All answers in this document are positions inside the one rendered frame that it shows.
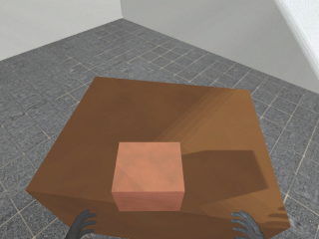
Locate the robot left hand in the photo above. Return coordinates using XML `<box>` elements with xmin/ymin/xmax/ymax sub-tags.
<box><xmin>65</xmin><ymin>209</ymin><xmax>97</xmax><ymax>239</ymax></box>

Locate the robot right hand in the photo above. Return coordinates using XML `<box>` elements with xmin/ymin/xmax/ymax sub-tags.
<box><xmin>230</xmin><ymin>210</ymin><xmax>266</xmax><ymax>239</ymax></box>

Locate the pedestal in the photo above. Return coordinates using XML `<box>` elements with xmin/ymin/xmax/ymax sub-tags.
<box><xmin>25</xmin><ymin>76</ymin><xmax>291</xmax><ymax>239</ymax></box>

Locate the carton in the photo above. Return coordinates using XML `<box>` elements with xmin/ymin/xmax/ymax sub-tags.
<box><xmin>111</xmin><ymin>141</ymin><xmax>185</xmax><ymax>211</ymax></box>

